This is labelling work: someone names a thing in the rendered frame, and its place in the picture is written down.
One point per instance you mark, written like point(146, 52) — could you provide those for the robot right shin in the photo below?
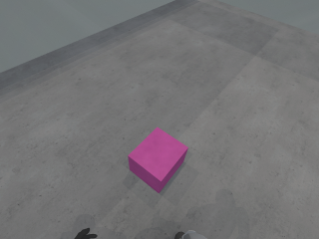
point(189, 231)

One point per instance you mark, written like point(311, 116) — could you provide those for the carton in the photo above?
point(156, 159)

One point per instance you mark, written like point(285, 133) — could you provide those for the robot left hand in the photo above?
point(84, 234)

